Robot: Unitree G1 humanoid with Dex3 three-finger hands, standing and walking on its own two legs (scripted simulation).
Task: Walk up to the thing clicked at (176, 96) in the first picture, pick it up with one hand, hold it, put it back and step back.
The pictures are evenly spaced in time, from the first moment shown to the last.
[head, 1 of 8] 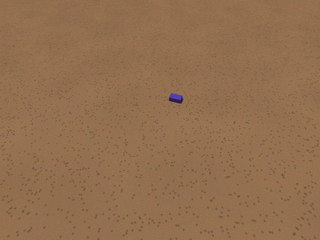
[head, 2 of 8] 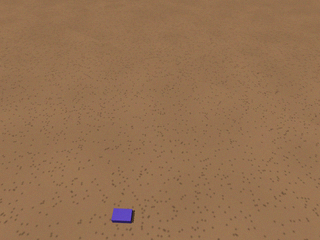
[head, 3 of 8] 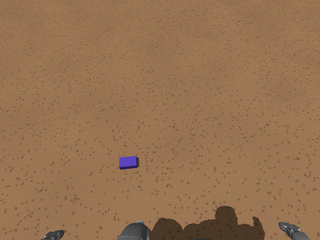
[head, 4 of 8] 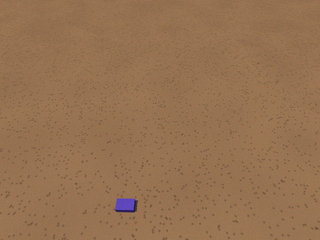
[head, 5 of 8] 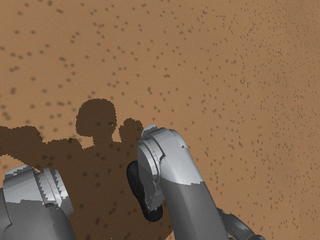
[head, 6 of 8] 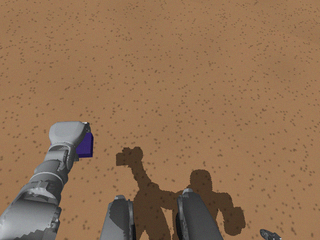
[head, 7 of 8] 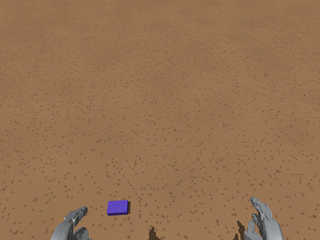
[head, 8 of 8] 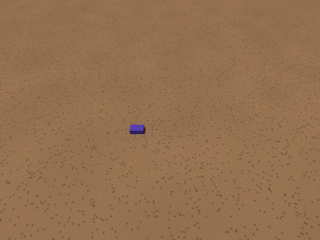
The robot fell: no
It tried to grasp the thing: yes
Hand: left
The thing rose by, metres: 0.68
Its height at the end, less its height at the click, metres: +0.00
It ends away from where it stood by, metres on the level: 0.01
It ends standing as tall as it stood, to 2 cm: yes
